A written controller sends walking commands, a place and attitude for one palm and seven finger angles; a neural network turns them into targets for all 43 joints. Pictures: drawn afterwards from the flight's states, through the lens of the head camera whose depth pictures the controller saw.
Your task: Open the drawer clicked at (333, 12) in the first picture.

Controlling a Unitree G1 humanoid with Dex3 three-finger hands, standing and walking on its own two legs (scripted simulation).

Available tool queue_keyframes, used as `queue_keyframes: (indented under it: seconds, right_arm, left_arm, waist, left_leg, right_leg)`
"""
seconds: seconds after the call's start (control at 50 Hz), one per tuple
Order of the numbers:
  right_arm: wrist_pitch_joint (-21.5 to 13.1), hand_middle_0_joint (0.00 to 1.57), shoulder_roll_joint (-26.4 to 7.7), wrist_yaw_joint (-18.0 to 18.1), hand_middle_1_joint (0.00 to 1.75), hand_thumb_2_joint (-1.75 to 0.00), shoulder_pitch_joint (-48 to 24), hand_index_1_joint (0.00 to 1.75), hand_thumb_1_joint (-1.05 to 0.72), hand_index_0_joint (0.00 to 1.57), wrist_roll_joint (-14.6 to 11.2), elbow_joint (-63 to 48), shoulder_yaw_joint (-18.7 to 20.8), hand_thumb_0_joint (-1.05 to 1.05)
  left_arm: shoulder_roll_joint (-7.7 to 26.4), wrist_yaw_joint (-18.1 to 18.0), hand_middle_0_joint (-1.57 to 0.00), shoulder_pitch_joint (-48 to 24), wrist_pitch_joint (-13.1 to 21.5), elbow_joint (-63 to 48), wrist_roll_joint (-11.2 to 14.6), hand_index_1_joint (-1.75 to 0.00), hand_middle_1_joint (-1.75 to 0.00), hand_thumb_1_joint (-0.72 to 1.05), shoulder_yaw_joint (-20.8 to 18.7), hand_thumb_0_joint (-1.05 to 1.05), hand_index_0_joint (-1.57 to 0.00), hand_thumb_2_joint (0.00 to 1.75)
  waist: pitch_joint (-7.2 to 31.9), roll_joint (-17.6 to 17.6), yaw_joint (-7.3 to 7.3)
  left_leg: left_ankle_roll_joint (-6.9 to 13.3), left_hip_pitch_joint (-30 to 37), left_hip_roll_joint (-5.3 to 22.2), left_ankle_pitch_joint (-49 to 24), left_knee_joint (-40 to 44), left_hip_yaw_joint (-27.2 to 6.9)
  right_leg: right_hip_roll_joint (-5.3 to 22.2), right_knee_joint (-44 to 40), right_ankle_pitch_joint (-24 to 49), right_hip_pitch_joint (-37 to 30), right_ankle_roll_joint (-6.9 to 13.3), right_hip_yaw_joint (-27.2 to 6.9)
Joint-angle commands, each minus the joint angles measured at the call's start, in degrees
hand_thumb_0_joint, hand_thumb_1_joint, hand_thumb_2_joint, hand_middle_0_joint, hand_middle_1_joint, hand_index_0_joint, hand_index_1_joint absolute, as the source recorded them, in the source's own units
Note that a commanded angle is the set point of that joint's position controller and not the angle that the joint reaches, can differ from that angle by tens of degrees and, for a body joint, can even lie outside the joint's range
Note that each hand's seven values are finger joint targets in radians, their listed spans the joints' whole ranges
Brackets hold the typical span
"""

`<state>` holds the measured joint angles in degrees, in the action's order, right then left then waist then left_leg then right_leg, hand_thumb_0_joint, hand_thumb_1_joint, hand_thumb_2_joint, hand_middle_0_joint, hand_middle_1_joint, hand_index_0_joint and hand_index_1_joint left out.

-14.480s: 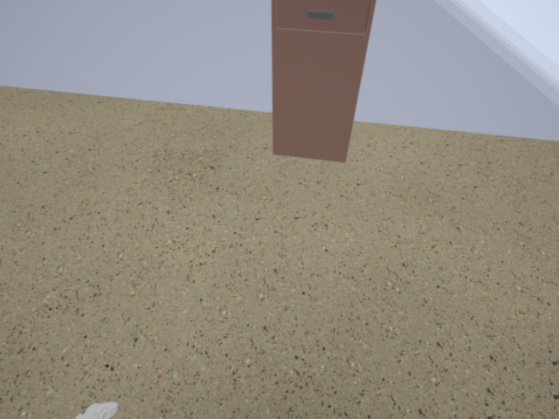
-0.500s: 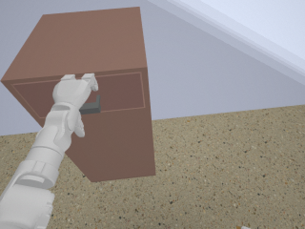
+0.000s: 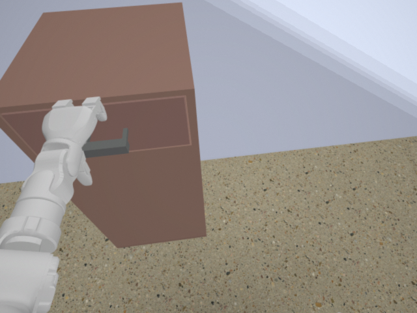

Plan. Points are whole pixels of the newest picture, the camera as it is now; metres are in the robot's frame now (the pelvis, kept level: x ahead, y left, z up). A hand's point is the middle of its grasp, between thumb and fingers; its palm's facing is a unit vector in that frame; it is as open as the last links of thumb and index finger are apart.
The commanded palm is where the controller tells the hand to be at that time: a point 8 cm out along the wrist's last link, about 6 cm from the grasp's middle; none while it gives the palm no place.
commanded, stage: move the hooked fingers above the handle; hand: left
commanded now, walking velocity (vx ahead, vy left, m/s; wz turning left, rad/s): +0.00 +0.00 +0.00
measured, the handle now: (105, 141) +0.48 +0.26 +0.03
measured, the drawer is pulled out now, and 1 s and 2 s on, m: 0.00 0.00 0.00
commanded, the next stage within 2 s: none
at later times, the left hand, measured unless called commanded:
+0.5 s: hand (84, 139) +0.43 +0.26 +0.09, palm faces +0.04 -0.01 -1.00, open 13.8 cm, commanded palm +0.40 +0.27 +0.15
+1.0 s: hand (93, 137) +0.43 +0.25 +0.09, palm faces +0.04 +0.00 -1.00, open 13.7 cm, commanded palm +0.41 +0.27 +0.15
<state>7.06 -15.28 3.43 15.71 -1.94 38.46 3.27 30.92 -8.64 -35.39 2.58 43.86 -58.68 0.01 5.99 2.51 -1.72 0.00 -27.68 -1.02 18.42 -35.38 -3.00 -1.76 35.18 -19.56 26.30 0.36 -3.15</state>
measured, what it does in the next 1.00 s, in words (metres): stands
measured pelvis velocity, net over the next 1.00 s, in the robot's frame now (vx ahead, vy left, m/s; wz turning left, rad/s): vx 0.00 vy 0.00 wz -0.01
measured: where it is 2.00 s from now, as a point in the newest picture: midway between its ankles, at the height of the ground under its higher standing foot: outside the picture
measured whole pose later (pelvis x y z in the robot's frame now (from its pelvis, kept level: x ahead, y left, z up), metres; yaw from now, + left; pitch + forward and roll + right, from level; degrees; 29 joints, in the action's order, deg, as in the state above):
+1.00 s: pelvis +0.00 +0.00 +0.00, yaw -1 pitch +10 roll +0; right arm 7.5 -14.7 3.0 14.9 -1.7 38.8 2.2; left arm 27.9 -11.0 -35.1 -0.3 42.8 -58.8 1.0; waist 6.0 3.8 -1.4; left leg 0.2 -26.4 -1.1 18.4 -34.5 -2.0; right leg -1.6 35.0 -19.6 25.6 0.1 -4.1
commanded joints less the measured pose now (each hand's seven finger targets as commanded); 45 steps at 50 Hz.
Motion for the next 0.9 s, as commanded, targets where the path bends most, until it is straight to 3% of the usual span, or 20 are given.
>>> queue_keyframes:
  seconds: [0.0,0.04,0.1,0.14,0.24,0.3,0.36,0.42,0.46,0.52,0.54,0.6,0.64,0.68,0.7,0.76,0.8,0.82,0.86,0.88]
  right_arm:
    - [-1.8,0.2,-7.4,0.1,0.3,-0.9,1.9,0.3,-0.9,0.2,0.1,-5.1,2.6,0.0]
    - [-1.7,0.2,-7.5,-0.1,0.3,-0.9,1.7,0.3,-0.9,0.2,0.0,-5.4,2.5,0.0]
    - [-1.3,0.2,-7.7,-0.2,0.3,-0.9,1.7,0.3,-0.9,0.2,0.1,-5.5,2.4,0.0]
    - [-1.2,0.2,-7.3,-0.4,0.3,-0.9,1.2,0.3,-0.9,0.2,0.1,-5.7,2.4,0.0]
    - [-1.3,0.2,-6.9,-1.2,0.3,-0.9,0.6,0.3,-0.9,0.2,0.4,-6.3,2.6,0.0]
    - [-0.8,0.2,-7.4,-1.3,0.3,-0.9,0.4,0.3,-0.9,0.2,0.6,-6.1,2.1,0.0]
    - [-0.6,0.2,-6.8,-1.0,0.3,-0.9,-0.7,0.3,-0.9,0.2,0.4,-6.1,1.3,0.0]
    - [-0.6,0.2,-6.9,-0.6,0.3,-0.9,-1.3,0.3,-0.9,0.2,0.5,-6.6,1.1,0.0]
    - [-0.8,0.2,-6.8,-0.5,0.3,-0.9,-1.4,0.3,-0.9,0.2,0.4,-6.7,1.3,0.0]
    - [-1.1,0.2,-7.2,-0.3,0.3,-0.9,-1.0,0.3,-0.9,0.2,-0.1,-6.8,1.5,0.0]
    - [-1.2,0.2,-7.3,-0.1,0.3,-0.9,-0.6,0.3,-0.9,0.2,-0.1,-6.5,1.7,0.0]
    - [-1.6,0.2,-7.3,0.4,0.3,-0.9,-0.2,0.3,-0.9,0.2,0.2,-6.6,2.0,0.0]
    - [-1.7,0.2,-7.1,0.6,0.3,-0.9,0.4,0.3,-0.9,0.2,0.3,-5.9,2.0,0.0]
    - [-1.6,0.2,-7.1,0.8,0.3,-0.9,0.6,0.3,-0.9,0.2,0.4,-5.3,1.8,0.0]
    - [-1.5,0.2,-7.3,0.9,0.3,-0.9,0.8,0.3,-0.9,0.2,0.6,-5.1,1.8,0.0]
    - [-1.7,0.2,-6.6,0.5,0.3,-0.9,0.7,0.3,-0.9,0.2,0.6,-5.2,1.8,0.0]
    - [-1.5,0.2,-6.7,0.3,0.3,-0.9,0.3,0.3,-0.9,0.2,0.9,-5.2,1.7,0.0]
    - [-1.6,0.2,-6.2,0.1,0.3,-0.9,0.0,0.3,-0.9,0.2,0.8,-5.5,1.5,0.0]
    - [-1.6,0.2,-6.4,-0.2,0.3,-0.9,-0.4,0.3,-0.9,0.2,0.7,-5.6,1.6,0.0]
    - [-1.6,0.2,-6.5,-0.2,0.3,-0.9,-0.6,0.3,-0.9,0.2,0.6,-5.8,1.6,0.0]
  left_arm:
    - [14.8,-2.7,-0.3,-26.7,-1.3,-10.1,0.5,-1.2,-1.2,-0.5,-3.4,0.0,-0.3,0.3]
    - [12.7,-1.8,-0.3,-25.7,-2.2,-9.7,1.0,-1.2,-1.2,-0.5,-1.5,0.0,-0.3,0.3]
    - [13.2,-0.9,-0.3,-25.4,-2.3,-10.2,1.4,-1.2,-1.2,-0.5,-2.3,0.0,-0.3,0.3]
    - [10.2,-0.7,-0.3,-26.9,-2.4,-11.8,1.4,-1.2,-1.2,-0.5,0.3,0.0,-0.3,0.3]
    - [6.9,-1.1,-0.3,-25.8,-2.6,-17.2,1.3,-1.2,-1.2,-0.5,2.1,0.0,-0.3,0.3]
    - [12.2,-2.4,-0.3,-24.3,-3.8,-15.5,1.1,-1.2,-1.2,-0.5,-2.9,0.0,-0.3,0.3]
    - [14.4,-3.6,-0.3,-23.4,-5.6,-12.3,0.4,-1.2,-1.2,-0.5,-5.1,0.0,-0.3,0.3]
    - [17.1,-4.0,-0.3,-23.6,-6.5,-13.0,-0.4,-1.2,-1.2,-0.5,-6.7,0.0,-0.3,0.3]
    - [14.5,-3.2,-0.3,-22.2,-7.1,-12.3,-0.3,-1.2,-1.2,-0.5,-4.6,0.0,-0.3,0.3]
    - [9.1,-0.7,-0.3,-24.6,-7.0,-12.8,0.6,-1.2,-1.2,-0.5,1.3,0.0,-0.3,0.3]
    - [7.7,0.2,-0.3,-24.4,-6.8,-12.3,1.0,-1.2,-1.2,-0.5,2.5,0.0,-0.3,0.3]
    - [5.9,2.6,-0.3,-27.3,-4.6,-15.8,2.3,-1.2,-1.2,-0.5,5.1,0.0,-0.3,0.3]
    - [6.2,3.1,-0.3,-27.9,-2.7,-16.1,2.5,-1.2,-1.2,-0.5,4.6,0.0,-0.3,0.3]
    - [9.5,2.4,-0.3,-28.9,-1.0,-15.0,2.2,-1.2,-1.2,-0.5,1.5,0.0,-0.3,0.3]
    - [12.2,1.7,-0.3,-29.4,-0.2,-15.1,1.9,-1.2,-1.2,-0.5,-0.7,0.0,-0.3,0.3]
    - [15.5,-1.8,-0.3,-29.6,0.7,-15.3,0.6,-1.2,-1.2,-0.5,-4.9,0.0,-0.3,0.3]
    - [19.9,-4.3,-0.3,-27.8,-0.3,-14.1,-0.2,-1.2,-1.2,-0.5,-9.4,0.0,-0.3,0.3]
    - [18.7,-5.1,-0.3,-26.2,-1.3,-13.3,-0.3,-1.2,-1.2,-0.5,-8.6,0.0,-0.3,0.3]
    - [17.6,-5.8,-0.3,-23.7,-3.7,-11.5,-0.1,-1.2,-1.2,-0.5,-8.1,0.0,-0.3,0.3]
    - [18.8,-5.8,-0.3,-22.9,-4.3,-11.9,-0.2,-1.2,-1.2,-0.5,-9.2,0.0,-0.3,0.3]
  waist:
    - [19.7,0.2,-0.92]
    - [19.5,0.2,-0.7]
    - [19.8,-1.4,-0.69]
    - [18.2,-0.5,-0.88]
    - [20.1,2.1,-0.14]
    - [19.1,0.0,1.25]
    - [16.5,-1.6,2.27]
    - [18.7,-0.6,3.01]
    - [18.3,-1.3,2.27]
    - [16.7,-1.0,-0.21]
    - [16.1,-2.4,-0.79]
    - [16.8,-1.5,-2.15]
    - [16.6,-1.7,-1.95]
    - [15.8,-1.8,-1.25]
    - [16.5,-0.6,-0.63]
    - [19.3,3.0,1.29]
    - [21.2,2.6,2.69]
    - [21.6,3.1,3.06]
    - [21.1,0.5,2.95]
    - [21.1,-0.4,3.33]
  left_leg:
    - [2.7,10.5,-1.3,-22.0,1.5,4.4]
    - [2.7,11.5,-1.2,-22.9,1.5,4.3]
    - [2.6,12.2,-0.9,-24.1,1.5,3.7]
    - [2.4,13.2,-0.6,-24.7,1.8,3.1]
    - [1.7,17.7,0.2,-29.6,1.4,1.5]
    - [1.4,15.0,0.0,-28.0,2.3,1.5]
    - [1.7,11.1,-0.6,-23.8,3.5,2.7]
    - [1.7,10.9,-0.7,-23.2,4.1,3.1]
    - [1.9,11.5,-0.7,-23.1,4.1,3.4]
    - [2.2,13.2,-0.4,-21.9,3.9,3.3]
    - [2.4,13.8,-0.3,-21.3,3.8,3.0]
    - [2.7,15.7,-0.7,-21.1,3.0,2.8]
    - [2.7,16.0,-0.8,-21.2,2.5,2.6]
    - [2.6,14.2,-1.1,-20.2,2.5,2.7]
    - [2.5,13.5,-1.3,-20.5,2.4,2.7]
    - [1.9,13.0,-1.3,-23.6,1.8,2.8]
    - [1.7,11.3,-1.5,-25.4,1.6,3.2]
    - [1.7,10.6,-1.6,-26.0,1.7,3.5]
    - [1.7,9.4,-1.5,-25.8,1.9,4.5]
    - [1.8,9.0,-1.4,-26.2,2.1,4.7]
  right_leg:
    - [-0.3,-2.9,22.2,-8.4,1.7,3.4]
    - [-0.3,-2.9,22.2,-7.7,1.7,3.8]
    - [-0.4,-3.0,22.1,-7.9,1.8,4.0]
    - [-0.5,-2.8,21.1,-5.9,1.9,4.4]
    - [-0.9,-2.3,19.1,-3.6,2.2,5.1]
    - [-0.9,-2.4,18.9,-6.2,2.6,5.1]
    - [-0.7,-2.6,18.8,-8.4,2.5,5.0]
    - [-0.4,-2.9,19.1,-10.8,2.5,4.4]
    - [-0.4,-3.3,19.6,-10.5,2.4,4.5]
    - [-0.4,-4.1,18.0,-7.6,2.0,4.7]
    - [-0.4,-4.4,17.4,-6.8,1.9,4.6]
    - [-0.3,-5.1,17.4,-6.1,1.8,4.1]
    - [-0.3,-4.8,17.8,-5.2,1.8,4.1]
    - [-0.3,-4.5,17.8,-5.5,1.9,3.9]
    - [-0.2,-4.2,17.9,-6.4,2.1,3.7]
    - [-0.4,-2.4,20.1,-7.4,2.6,3.9]
    - [-0.5,-1.6,22.1,-10.2,2.7,3.8]
    - [-0.4,-1.3,23.5,-11.2,2.6,3.8]
    - [-0.3,-1.5,25.7,-12.5,2.1,3.8]
    - [-0.3,-1.6,26.6,-13.4,2.1,3.8]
